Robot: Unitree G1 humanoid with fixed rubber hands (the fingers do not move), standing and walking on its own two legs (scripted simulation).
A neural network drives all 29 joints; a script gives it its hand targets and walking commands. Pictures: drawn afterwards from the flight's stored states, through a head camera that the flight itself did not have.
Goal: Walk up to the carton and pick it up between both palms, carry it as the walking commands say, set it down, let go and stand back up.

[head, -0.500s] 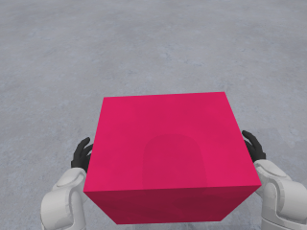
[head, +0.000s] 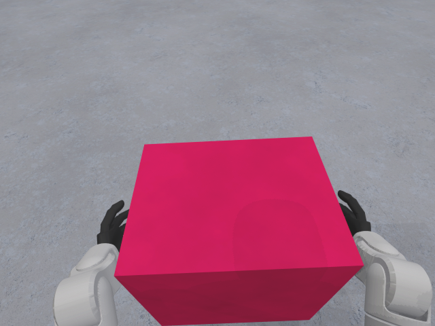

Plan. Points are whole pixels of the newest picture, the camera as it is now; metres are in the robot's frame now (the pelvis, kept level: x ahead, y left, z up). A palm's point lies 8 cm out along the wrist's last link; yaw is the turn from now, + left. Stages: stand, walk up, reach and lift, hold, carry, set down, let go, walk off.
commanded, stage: carry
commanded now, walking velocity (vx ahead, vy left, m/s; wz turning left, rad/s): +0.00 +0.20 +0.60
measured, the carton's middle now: (231, 237) +0.27 +0.00 +0.02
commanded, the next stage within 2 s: none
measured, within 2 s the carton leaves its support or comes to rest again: neither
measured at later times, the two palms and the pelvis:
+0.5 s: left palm out of the picture +0.08 +0.37 +0.12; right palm (236, 266) +0.19 +0.00 +0.09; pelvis -0.09 +0.13 +0.03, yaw +16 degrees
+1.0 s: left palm out of the picture -0.11 +0.52 +0.11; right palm out of the picture +0.10 +0.19 +0.09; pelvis -0.20 +0.24 +0.03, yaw +32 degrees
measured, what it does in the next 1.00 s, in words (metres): steps to the left, turning left: right foot, then left foot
